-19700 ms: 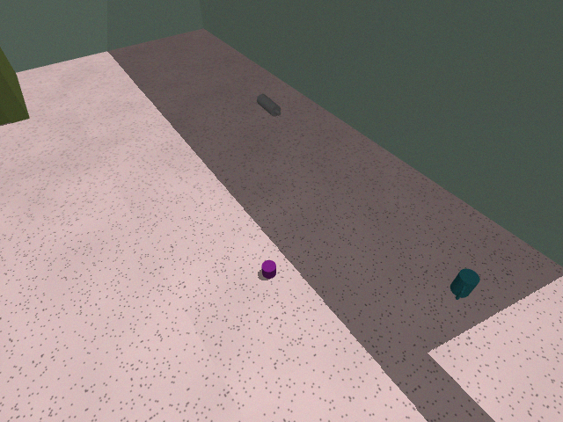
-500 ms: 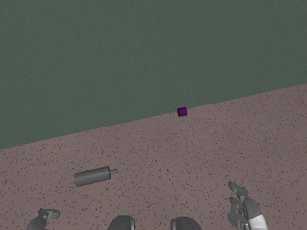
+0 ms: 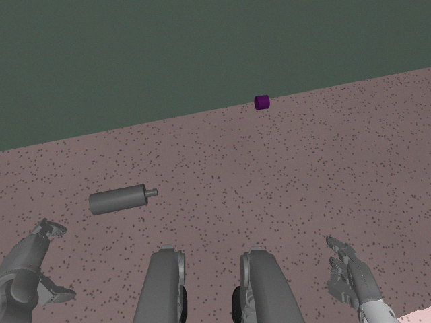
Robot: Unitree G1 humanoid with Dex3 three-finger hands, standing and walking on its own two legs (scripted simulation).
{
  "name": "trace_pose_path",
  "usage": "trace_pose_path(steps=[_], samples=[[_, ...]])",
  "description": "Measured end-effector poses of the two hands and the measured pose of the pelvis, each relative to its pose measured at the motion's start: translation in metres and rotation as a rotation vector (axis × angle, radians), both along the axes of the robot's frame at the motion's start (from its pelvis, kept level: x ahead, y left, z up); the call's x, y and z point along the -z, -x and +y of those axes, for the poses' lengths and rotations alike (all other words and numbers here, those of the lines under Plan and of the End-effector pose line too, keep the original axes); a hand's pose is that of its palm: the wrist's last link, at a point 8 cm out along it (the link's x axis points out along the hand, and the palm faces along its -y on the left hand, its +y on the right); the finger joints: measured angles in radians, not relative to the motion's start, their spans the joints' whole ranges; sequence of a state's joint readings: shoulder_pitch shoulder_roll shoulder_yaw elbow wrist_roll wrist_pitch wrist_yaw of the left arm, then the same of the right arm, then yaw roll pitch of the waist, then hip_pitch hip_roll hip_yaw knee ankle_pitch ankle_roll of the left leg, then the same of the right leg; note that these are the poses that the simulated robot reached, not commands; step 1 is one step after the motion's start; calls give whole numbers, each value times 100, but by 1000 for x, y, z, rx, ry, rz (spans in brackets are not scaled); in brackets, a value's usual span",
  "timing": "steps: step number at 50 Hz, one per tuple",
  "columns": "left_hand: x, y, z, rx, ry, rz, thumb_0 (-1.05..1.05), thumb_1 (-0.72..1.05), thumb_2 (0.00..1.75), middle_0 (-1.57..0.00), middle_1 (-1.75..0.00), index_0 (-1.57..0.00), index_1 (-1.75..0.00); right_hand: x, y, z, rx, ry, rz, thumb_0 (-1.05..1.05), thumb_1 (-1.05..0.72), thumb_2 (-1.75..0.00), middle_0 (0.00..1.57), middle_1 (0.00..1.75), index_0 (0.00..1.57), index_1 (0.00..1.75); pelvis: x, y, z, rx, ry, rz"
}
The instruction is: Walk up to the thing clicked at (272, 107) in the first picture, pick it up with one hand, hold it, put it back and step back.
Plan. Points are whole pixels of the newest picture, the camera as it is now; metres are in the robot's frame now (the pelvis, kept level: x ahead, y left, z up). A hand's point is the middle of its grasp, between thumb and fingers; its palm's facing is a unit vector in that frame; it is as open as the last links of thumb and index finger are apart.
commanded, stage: rise first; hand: left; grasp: from above
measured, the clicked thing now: (125, 198) +0.48 +0.31 -0.52
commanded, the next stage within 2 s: none
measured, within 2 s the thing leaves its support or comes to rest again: neither
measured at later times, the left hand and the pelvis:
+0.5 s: hand (79, 224) +0.35 +0.36 -0.29, palm faces -0.44 -0.18 -0.88, open 14.0 cm; pelvis -0.05 +0.01 -0.17, yaw -5 degrees
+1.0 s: hand (88, 211) +0.40 +0.37 -0.36, palm faces -0.42 -0.10 -0.90, open 14.1 cm; pelvis -0.04 +0.01 -0.21, yaw -7 degrees
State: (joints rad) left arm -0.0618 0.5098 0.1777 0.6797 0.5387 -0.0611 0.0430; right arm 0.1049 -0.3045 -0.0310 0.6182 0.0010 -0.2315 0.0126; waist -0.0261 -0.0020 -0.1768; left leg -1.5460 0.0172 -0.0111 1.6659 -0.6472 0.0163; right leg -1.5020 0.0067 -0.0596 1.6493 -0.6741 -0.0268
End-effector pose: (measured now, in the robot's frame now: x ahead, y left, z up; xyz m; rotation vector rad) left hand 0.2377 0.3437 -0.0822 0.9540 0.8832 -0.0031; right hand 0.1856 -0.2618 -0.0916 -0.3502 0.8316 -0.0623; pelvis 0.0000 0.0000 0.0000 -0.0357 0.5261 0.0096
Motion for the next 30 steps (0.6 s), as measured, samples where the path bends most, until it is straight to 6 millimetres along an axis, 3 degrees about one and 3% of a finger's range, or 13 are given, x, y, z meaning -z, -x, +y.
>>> trace_pose_path(steps=[9,15,23,30], samples=[[70,-59,16,184,-167,-58,0,-53,99,-11,-107,-12,-106,106,43,-12,22,1,183,1,-93,-91,21,30,20,30,81,23,-2,19,14,74],[108,-83,21,291,-230,-65,0,-52,101,-9,-107,-9,-106,156,88,-11,44,-3,320,1,-89,-90,21,30,20,30,122,37,-1,31,29,80],[147,-108,20,423,-277,-117,0,-51,102,-7,-106,-8,-105,187,140,-8,88,22,456,1,-87,-89,21,30,21,30,159,48,5,43,60,70],[169,-129,23,478,-337,-158,0,-51,102,-8,-103,-8,-102,196,162,-6,110,57,540,1,-88,-89,21,30,21,30,178,48,11,48,81,71]])
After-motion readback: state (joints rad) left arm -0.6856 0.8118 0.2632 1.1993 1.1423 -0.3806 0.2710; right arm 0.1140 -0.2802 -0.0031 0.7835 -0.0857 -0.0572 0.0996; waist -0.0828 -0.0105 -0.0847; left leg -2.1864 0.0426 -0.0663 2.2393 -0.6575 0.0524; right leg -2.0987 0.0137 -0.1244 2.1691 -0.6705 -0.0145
